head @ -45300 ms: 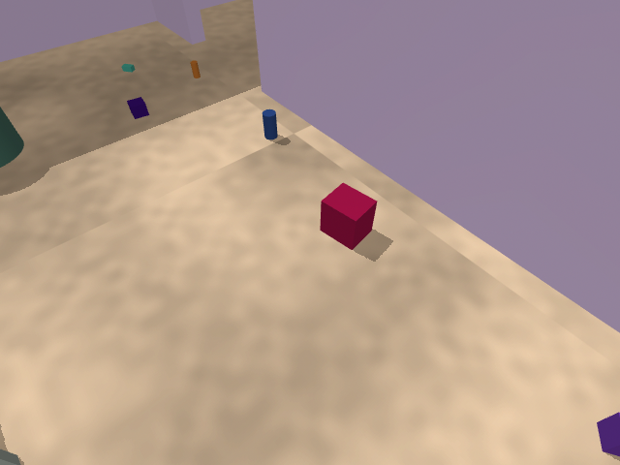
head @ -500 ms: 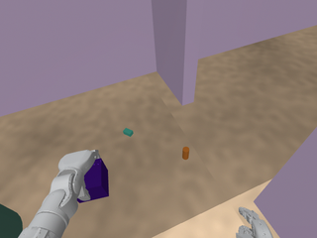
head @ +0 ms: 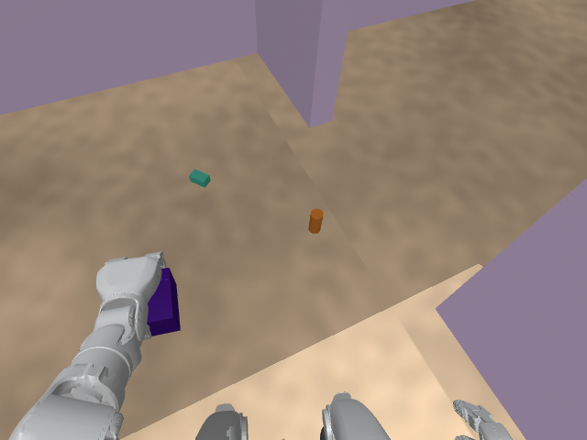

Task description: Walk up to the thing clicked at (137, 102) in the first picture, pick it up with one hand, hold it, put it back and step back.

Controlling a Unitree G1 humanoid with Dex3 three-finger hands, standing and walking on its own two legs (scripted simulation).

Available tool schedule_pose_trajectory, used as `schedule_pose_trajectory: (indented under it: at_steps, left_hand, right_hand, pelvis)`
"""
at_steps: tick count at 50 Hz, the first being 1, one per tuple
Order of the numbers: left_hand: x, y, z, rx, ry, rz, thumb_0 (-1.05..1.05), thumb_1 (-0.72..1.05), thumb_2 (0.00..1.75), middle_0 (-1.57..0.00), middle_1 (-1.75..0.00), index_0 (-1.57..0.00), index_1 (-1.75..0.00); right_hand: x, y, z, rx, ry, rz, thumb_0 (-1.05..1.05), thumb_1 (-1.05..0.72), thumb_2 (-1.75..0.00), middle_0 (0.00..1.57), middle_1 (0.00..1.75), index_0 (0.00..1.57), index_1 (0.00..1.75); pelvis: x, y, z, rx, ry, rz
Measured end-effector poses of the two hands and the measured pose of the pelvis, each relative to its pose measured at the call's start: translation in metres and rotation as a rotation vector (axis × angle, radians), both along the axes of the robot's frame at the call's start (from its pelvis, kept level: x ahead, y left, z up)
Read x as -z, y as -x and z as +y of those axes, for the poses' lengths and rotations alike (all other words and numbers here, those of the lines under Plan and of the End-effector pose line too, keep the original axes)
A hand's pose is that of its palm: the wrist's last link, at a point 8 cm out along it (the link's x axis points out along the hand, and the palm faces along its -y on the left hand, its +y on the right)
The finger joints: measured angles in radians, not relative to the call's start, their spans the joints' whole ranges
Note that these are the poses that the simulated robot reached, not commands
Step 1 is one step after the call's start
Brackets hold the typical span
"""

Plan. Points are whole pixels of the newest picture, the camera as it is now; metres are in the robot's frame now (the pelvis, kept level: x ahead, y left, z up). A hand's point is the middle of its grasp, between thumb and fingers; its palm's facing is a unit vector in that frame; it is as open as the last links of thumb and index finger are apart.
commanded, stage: crouch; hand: left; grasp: from above
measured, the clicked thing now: (148, 304) +0.36 +0.22 -0.13
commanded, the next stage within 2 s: lower in 1.50 s
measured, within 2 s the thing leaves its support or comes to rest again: neither
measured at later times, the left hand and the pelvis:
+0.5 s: hand (174, 316) +0.40 +0.23 -0.34, palm faces -0.43 -0.04 -0.90, open 11.6 cm; pelvis -0.04 +0.00 -0.21, yaw -1 degrees
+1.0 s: hand (183, 322) +0.43 +0.24 -0.47, palm faces -0.44 -0.07 -0.90, open 11.5 cm; pelvis -0.05 +0.00 -0.31, yaw -3 degrees
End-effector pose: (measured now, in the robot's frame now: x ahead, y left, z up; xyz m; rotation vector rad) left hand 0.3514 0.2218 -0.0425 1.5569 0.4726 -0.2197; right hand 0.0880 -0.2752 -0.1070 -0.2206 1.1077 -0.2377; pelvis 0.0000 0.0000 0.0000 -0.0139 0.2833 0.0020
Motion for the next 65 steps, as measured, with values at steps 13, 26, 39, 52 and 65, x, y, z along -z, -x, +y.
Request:
schedule_pose_trajectory:
  at_steps: [13, 26, 39, 52, 65]
  left_hand:
    - [0.132, -0.039, 0.001, -0.042, -0.001, -0.033, 0.00, -0.22, 0.73, -0.48, -0.84, -0.49, -0.80]
    - [0.252, -0.057, 0.010, -0.011, 0.021, 0.003, 0.00, -0.20, 0.71, -0.45, -0.86, -0.46, -0.82]
    - [0.329, -0.072, 0.018, -0.029, 0.034, 0.001, 0.00, -0.20, 0.71, -0.45, -0.85, -0.47, -0.82]
    - [0.372, -0.082, 0.018, -0.029, 0.043, 0.012, 0.00, -0.21, 0.71, -0.47, -0.84, -0.48, -0.80]
    - [0.403, -0.086, 0.018, -0.024, 0.044, 0.020, 0.00, -0.22, 0.72, -0.49, -0.82, -0.50, -0.79]
  right_hand:
    - [0.126, 0.095, 0.006, 0.087, 0.015, 0.209, 0.01, -0.89, -0.89, 0.20, 0.30, 0.20, 0.30]
    - [0.230, 0.092, 0.018, 0.019, -0.004, 0.227, 0.01, -0.89, -0.89, 0.21, 0.30, 0.20, 0.30]
    - [0.282, 0.071, 0.003, -0.060, 0.041, 0.236, 0.00, -0.90, -0.89, 0.21, 0.30, 0.20, 0.30]
    - [0.313, 0.104, 0.001, -0.053, 0.037, 0.315, 0.00, -0.90, -0.89, 0.21, 0.30, 0.20, 0.30]
    - [0.339, 0.138, 0.010, -0.047, 0.008, 0.386, 0.00, -0.90, -0.89, 0.21, 0.30, 0.20, 0.30]
  pelvis:
    - [0.120, 0.030, 0.007, 0.005, 0.020, 0.241]
    - [0.219, 0.045, 0.004, 0.002, 0.037, 0.354]
    - [0.279, 0.047, 0.002, 0.006, 0.056, 0.379]
    - [0.318, 0.053, 0.003, 0.018, 0.064, 0.362]
    - [0.348, 0.057, 0.003, 0.028, 0.071, 0.341]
